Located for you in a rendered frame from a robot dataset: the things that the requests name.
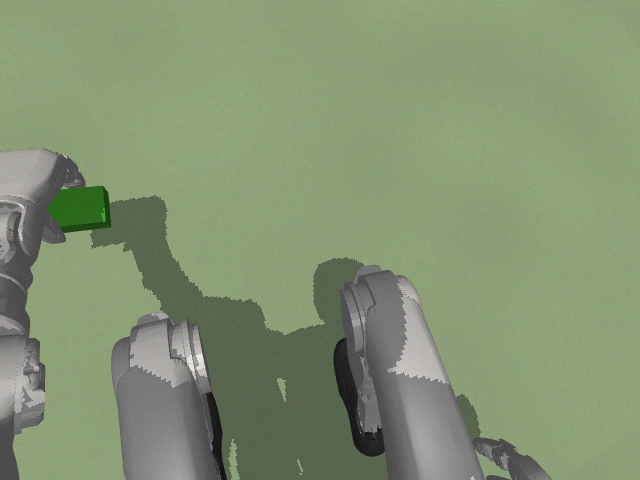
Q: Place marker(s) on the left robot hand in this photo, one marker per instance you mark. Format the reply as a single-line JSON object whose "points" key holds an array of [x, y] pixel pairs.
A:
{"points": [[37, 175]]}

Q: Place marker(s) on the left robot arm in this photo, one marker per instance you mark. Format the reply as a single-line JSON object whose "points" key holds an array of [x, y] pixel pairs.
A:
{"points": [[22, 376]]}

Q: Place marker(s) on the left robot foot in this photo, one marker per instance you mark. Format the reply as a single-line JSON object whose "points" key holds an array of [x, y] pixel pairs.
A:
{"points": [[217, 437]]}

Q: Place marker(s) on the small box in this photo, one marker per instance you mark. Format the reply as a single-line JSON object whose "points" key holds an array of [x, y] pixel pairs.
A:
{"points": [[80, 209]]}

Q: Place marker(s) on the right robot hand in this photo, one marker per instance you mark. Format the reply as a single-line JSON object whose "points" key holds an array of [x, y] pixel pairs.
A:
{"points": [[506, 456]]}

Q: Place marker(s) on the right robot foot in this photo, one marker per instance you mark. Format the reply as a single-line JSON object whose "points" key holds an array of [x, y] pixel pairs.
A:
{"points": [[369, 444]]}

